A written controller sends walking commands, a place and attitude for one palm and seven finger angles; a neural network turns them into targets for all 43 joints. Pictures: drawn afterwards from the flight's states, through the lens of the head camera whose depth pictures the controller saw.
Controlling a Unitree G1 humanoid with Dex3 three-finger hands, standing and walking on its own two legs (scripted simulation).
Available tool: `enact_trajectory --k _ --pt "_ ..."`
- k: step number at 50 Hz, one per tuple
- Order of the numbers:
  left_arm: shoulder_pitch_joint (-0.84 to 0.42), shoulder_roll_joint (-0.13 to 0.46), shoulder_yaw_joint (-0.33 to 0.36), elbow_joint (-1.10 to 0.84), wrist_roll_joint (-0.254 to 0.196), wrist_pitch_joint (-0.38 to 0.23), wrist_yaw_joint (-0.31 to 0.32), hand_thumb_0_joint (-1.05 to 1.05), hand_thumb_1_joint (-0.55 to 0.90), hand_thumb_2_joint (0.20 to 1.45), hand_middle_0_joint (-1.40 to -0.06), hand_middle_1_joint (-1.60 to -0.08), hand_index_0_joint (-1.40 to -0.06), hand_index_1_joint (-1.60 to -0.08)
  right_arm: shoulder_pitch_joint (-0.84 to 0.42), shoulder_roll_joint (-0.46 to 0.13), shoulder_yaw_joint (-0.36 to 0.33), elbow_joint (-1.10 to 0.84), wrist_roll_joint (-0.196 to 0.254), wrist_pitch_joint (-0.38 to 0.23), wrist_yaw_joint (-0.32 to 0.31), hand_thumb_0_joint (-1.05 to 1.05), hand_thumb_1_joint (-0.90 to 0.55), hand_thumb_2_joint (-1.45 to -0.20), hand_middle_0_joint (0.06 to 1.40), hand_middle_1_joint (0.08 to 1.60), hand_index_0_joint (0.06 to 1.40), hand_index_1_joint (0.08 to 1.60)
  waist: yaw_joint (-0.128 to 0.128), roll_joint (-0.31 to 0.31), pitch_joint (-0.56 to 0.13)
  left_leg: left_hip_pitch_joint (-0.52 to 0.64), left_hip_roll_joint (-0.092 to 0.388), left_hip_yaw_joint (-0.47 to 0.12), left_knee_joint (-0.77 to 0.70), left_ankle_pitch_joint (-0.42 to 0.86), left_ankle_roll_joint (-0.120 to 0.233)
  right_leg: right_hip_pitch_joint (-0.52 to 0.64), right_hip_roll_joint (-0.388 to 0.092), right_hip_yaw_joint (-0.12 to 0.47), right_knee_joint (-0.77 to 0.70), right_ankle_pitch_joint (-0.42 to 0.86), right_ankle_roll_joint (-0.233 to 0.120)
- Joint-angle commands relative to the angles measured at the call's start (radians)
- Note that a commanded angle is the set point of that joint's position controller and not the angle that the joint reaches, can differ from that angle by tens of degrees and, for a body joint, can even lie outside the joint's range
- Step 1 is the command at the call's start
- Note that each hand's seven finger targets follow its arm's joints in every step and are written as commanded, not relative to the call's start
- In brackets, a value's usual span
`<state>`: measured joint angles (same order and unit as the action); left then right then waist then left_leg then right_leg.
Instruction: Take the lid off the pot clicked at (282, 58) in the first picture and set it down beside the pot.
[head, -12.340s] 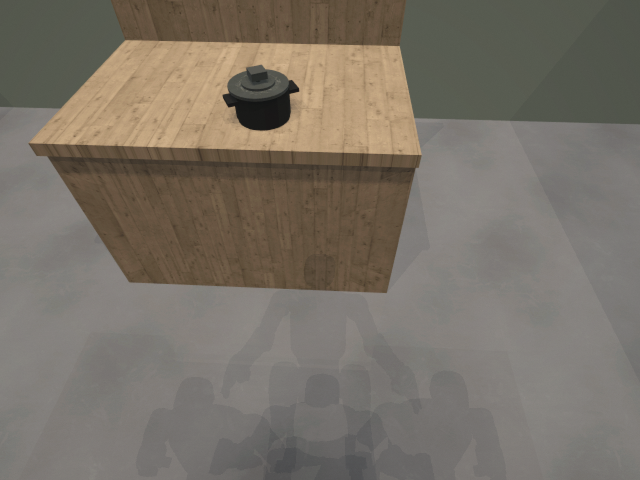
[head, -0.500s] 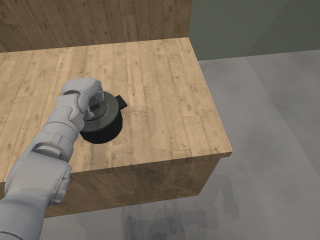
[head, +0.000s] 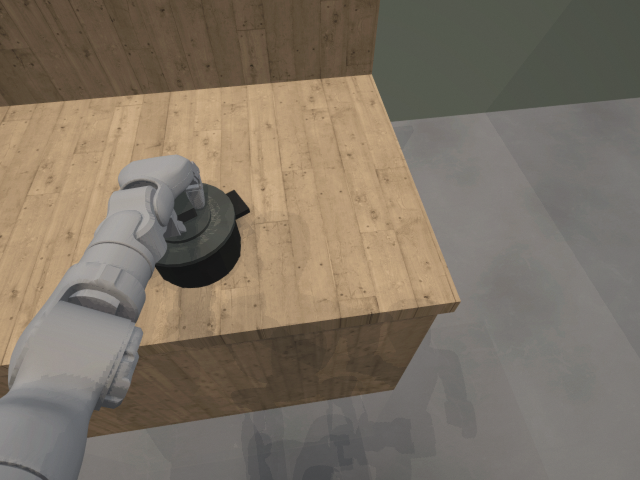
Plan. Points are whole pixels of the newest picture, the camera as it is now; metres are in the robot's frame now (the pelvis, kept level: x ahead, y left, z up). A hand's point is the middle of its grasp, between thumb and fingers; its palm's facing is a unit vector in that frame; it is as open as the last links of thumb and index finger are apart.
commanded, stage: close the fingers and squeeze the knob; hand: left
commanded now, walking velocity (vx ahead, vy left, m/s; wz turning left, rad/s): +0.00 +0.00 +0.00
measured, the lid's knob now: (176, 209) +0.50 +0.18 +0.03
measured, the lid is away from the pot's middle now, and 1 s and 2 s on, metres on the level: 0.01 0.00 0.01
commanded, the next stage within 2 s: lift the lid straight up in 0.44 s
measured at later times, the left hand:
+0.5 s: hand (170, 213) +0.47 +0.18 +0.05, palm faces -0.38 -0.07 -0.92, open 7.2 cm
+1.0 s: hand (166, 203) +0.47 +0.18 +0.07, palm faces -0.35 -0.06 -0.94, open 7.1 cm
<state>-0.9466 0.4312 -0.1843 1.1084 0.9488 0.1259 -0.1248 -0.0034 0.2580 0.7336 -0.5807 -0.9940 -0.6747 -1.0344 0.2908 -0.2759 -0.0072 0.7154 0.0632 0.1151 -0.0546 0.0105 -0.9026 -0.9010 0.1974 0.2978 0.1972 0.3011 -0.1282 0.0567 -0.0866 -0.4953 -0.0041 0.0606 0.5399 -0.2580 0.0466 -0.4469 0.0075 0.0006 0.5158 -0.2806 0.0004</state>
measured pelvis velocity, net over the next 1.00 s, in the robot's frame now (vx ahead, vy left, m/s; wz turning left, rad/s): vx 0.00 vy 0.00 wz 0.01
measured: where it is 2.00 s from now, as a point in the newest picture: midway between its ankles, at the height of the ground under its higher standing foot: outside the picture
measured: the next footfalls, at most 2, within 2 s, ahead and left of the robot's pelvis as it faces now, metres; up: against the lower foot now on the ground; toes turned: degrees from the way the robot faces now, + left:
none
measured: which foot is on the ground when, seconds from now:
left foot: down 0.00-1.00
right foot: down 0.00-1.00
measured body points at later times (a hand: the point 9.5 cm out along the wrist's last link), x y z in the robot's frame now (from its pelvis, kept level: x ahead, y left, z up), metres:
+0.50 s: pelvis +0.00 +0.00 +0.00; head +0.06 -0.01 +0.44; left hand +0.48 +0.18 +0.10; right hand +0.03 -0.27 -0.13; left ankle +0.00 +0.09 -0.73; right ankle -0.03 -0.12 -0.73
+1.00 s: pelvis +0.00 +0.00 +0.00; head +0.06 -0.01 +0.45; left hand +0.48 +0.18 +0.12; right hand +0.04 -0.26 -0.13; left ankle +0.00 +0.09 -0.73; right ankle -0.03 -0.12 -0.73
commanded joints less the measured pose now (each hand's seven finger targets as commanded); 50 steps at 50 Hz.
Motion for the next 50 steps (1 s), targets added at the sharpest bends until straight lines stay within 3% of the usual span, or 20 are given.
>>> enact_trajectory --k 1,4,8,10,13,14,17,21,24,28,30,31,33,37,39,40,41,43,45,50 --pt "-0.473 0.246 0.050 -0.182 0.014 0.003 0.038 0.000 0.449 0.817 -0.670 -1.035 -0.743 -1.071 0.062 -0.149 -0.051 -0.082 -0.007 -0.029 -0.017 0.000 -0.900 -0.900 0.200 0.300 0.200 0.300 -0.002 -0.037 -0.404 0.301 -0.002 -0.035 0.000 0.357 0.030 0.086 0.023 -0.018 -0.031 0.386 -0.031" --pt "-0.486 0.207 0.017 -0.173 0.013 -0.001 0.033 0.000 0.474 0.829 -0.681 -1.041 -0.763 -1.077 0.065 -0.150 -0.053 -0.077 -0.005 -0.029 -0.018 0.000 -0.900 -0.900 0.200 0.300 0.200 0.300 -0.016 -0.038 -0.380 0.303 0.003 -0.032 0.005 0.359 0.031 0.057 0.026 -0.019 -0.035 0.378 -0.030" --pt "-0.462 0.273 0.077 -0.155 0.013 0.000 0.038 0.000 0.510 0.848 -0.701 -1.049 -0.787 -1.086 0.066 -0.152 -0.049 -0.082 -0.006 -0.030 -0.021 0.000 -0.900 -0.900 0.200 0.300 0.200 0.300 0.002 -0.047 -0.389 0.278 -0.001 -0.035 0.001 0.354 0.030 0.081 0.025 -0.017 -0.030 0.382 -0.033" --pt "-0.480 0.222 0.028 -0.158 0.015 0.004 0.038 0.000 0.528 0.859 -0.711 -1.054 -0.799 -1.091 0.064 -0.148 -0.051 -0.081 -0.005 -0.028 -0.021 0.000 -0.900 -0.900 0.200 0.300 0.200 0.300 -0.013 -0.027 -0.382 0.296 -0.001 -0.030 0.004 0.343 0.030 0.056 0.025 -0.018 -0.032 0.367 -0.030" --pt "-0.473 0.235 0.053 -0.178 0.012 0.000 0.039 0.000 0.554 0.875 -0.727 -1.063 -0.819 -1.098 0.066 -0.148 -0.054 -0.082 -0.007 -0.032 -0.017 0.000 -0.900 -0.900 0.200 0.300 0.200 0.300 0.000 -0.020 -0.397 0.306 0.004 -0.037 0.008 0.376 0.029 0.062 0.025 -0.020 -0.030 0.379 -0.035" --pt "-0.456 0.280 0.079 -0.163 0.021 -0.001 0.043 0.000 0.563 0.880 -0.733 -1.066 -0.825 -1.100 0.072 -0.152 -0.052 -0.082 -0.008 -0.030 -0.019 0.000 -0.900 -0.900 0.200 0.300 0.200 0.300 0.003 -0.034 -0.409 0.308 0.002 -0.038 0.008 0.377 0.030 0.073 0.027 -0.019 -0.028 0.383 -0.033" --pt "-0.476 0.239 0.038 -0.143 0.018 0.011 0.042 0.000 0.589 0.897 -0.750 -1.073 -0.844 -1.108 0.067 -0.152 -0.050 -0.079 -0.005 -0.028 -0.022 0.000 -0.900 -0.900 0.200 0.300 0.200 0.300 -0.014 -0.055 -0.374 0.277 0.002 -0.029 0.001 0.326 0.030 0.061 0.026 -0.018 -0.035 0.363 -0.028" --pt "-0.476 0.278 0.069 -0.149 0.025 0.009 0.045 0.000 0.626 0.919 -0.771 -1.084 -0.868 -1.116 0.073 -0.153 -0.050 -0.080 -0.005 -0.031 -0.023 0.000 -0.900 -0.900 0.200 0.300 0.200 0.300 -0.005 -0.042 -0.397 0.290 0.001 -0.034 0.000 0.338 0.029 0.067 0.027 -0.019 -0.032 0.361 -0.030" --pt "-0.484 0.239 0.043 -0.161 0.024 0.004 0.042 0.000 0.644 0.930 -0.781 -1.090 -0.881 -1.121 0.072 -0.149 -0.053 -0.081 -0.006 -0.032 -0.023 0.000 -0.900 -0.900 0.200 0.300 0.200 0.300 -0.008 -0.022 -0.406 0.314 0.004 -0.038 0.004 0.354 0.028 0.049 0.028 -0.021 -0.032 0.353 -0.032" --pt "-0.491 0.279 0.073 -0.150 0.022 0.006 0.044 0.000 0.653 0.938 -0.788 -1.093 -0.890 -1.124 0.072 -0.154 -0.048 -0.080 -0.004 -0.035 -0.024 0.000 -0.900 -0.900 0.200 0.300 0.200 0.300 -0.005 -0.049 -0.390 0.277 0.001 -0.037 -0.003 0.326 0.030 0.065 0.028 -0.017 -0.037 0.348 -0.033" --pt "-0.552 0.297 0.079 -0.226 0.025 0.000 0.051 0.000 0.655 0.940 -0.790 -1.094 -0.893 -1.124 0.076 -0.150 -0.053 -0.083 -0.006 -0.039 -0.024 0.000 -0.900 -0.900 0.200 0.300 0.200 0.300 -0.004 0.000 -0.453 0.340 0.004 -0.044 -0.005 0.353 0.029 0.073 0.027 -0.017 -0.035 0.356 -0.032" --pt "-0.535 0.274 0.065 -0.207 0.024 0.002 0.052 0.000 0.656 0.941 -0.791 -1.094 -0.893 -1.125 0.073 -0.145 -0.052 -0.084 -0.006 -0.042 -0.024 0.000 -0.900 -0.900 0.200 0.300 0.200 0.300 -0.002 0.017 -0.441 0.351 0.005 -0.046 -0.005 0.364 0.027 0.063 0.028 -0.021 -0.036 0.352 -0.035" --pt "-0.550 0.258 0.058 -0.219 0.022 -0.002 0.048 0.000 0.657 0.942 -0.792 -1.095 -0.895 -1.125 0.073 -0.144 -0.052 -0.081 -0.004 -0.047 -0.027 0.000 -0.900 -0.900 0.200 0.300 0.200 0.300 -0.010 -0.004 -0.442 0.355 0.006 -0.049 -0.003 0.383 0.029 0.055 0.032 -0.020 -0.043 0.363 -0.034" --pt "-0.610 0.308 0.086 -0.273 0.017 -0.002 0.062 0.000 0.659 0.943 -0.793 -1.095 -0.896 -1.125 0.078 -0.145 -0.053 -0.076 -0.002 -0.060 -0.028 0.000 -0.900 -0.900 0.200 0.300 0.200 0.300 -0.007 0.022 -0.465 0.391 0.010 -0.058 -0.014 0.392 0.028 0.077 0.029 -0.023 -0.044 0.371 -0.033" --pt "-0.632 0.286 0.072 -0.318 0.017 -0.014 0.062 0.000 0.659 0.944 -0.794 -1.095 -0.896 -1.125 0.078 -0.141 -0.054 -0.073 -0.004 -0.069 -0.026 0.000 -0.900 -0.900 0.200 0.300 0.200 0.300 -0.010 0.050 -0.500 0.441 0.011 -0.066 -0.010 0.443 0.025 0.066 0.033 -0.023 -0.044 0.386 -0.033" --pt "-0.610 0.250 0.050 -0.284 0.013 -0.009 0.061 0.000 0.659 0.944 -0.794 -1.095 -0.896 -1.125 0.079 -0.137 -0.056 -0.070 -0.005 -0.073 -0.024 0.000 -0.900 -0.900 0.200 0.300 0.200 0.300 -0.014 0.054 -0.472 0.438 0.012 -0.065 -0.007 0.445 0.025 0.052 0.034 -0.026 -0.049 0.378 -0.033" --pt "-0.603 0.298 0.088 -0.280 0.019 -0.006 0.065 0.000 0.659 0.944 -0.794 -1.095 -0.897 -1.125 0.084 -0.144 -0.057 -0.063 -0.005 -0.072 -0.024 0.000 -0.900 -0.900 0.200 0.300 0.200 0.300 -0.007 0.016 -0.476 0.431 0.012 -0.068 -0.010 0.437 0.026 0.064 0.035 -0.028 -0.048 0.382 -0.032" --pt "-0.603 0.285 0.086 -0.305 0.005 -0.006 0.062 0.000 0.659 0.944 -0.794 -1.095 -0.897 -1.125 0.069 -0.139 -0.055 -0.074 -0.003 -0.077 -0.020 0.000 -0.900 -0.900 0.200 0.300 0.200 0.300 0.002 0.036 -0.475 0.427 0.012 -0.071 -0.013 0.464 0.024 0.080 0.031 -0.028 -0.047 0.393 -0.036" --pt "-0.620 0.223 0.031 -0.286 0.005 0.005 0.059 0.000 0.659 0.944 -0.794 -1.095 -0.897 -1.126 0.068 -0.138 -0.056 -0.062 -0.002 -0.081 -0.017 0.000 -0.900 -0.900 0.200 0.300 0.200 0.300 -0.014 0.039 -0.448 0.442 0.012 -0.068 -0.013 0.452 0.023 0.047 0.034 -0.032 -0.051 0.382 -0.031" --pt "-0.617 0.270 0.065 -0.259 -0.002 0.033 0.044 0.000 0.659 0.944 -0.794 -1.095 -0.897 -1.126 0.056 -0.147 -0.050 -0.063 -0.001 -0.079 -0.014 0.000 -0.900 -0.900 0.200 0.300 0.200 0.300 -0.003 -0.023 -0.436 0.401 0.004 -0.066 -0.028 0.395 0.027 0.089 0.030 -0.027 -0.056 0.382 -0.030"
